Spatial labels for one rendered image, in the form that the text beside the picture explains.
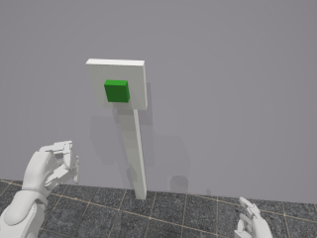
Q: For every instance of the robot left hand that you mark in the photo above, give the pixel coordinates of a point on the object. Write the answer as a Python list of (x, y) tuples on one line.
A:
[(44, 173)]

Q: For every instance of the button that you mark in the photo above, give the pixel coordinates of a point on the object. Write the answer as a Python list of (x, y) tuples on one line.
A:
[(117, 90)]

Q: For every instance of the panel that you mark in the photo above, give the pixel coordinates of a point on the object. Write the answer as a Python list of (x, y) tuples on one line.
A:
[(134, 72)]

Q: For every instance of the robot left forearm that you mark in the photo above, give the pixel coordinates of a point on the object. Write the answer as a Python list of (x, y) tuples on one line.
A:
[(25, 215)]

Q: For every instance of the robot right hand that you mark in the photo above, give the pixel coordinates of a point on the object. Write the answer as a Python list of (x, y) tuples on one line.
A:
[(256, 226)]

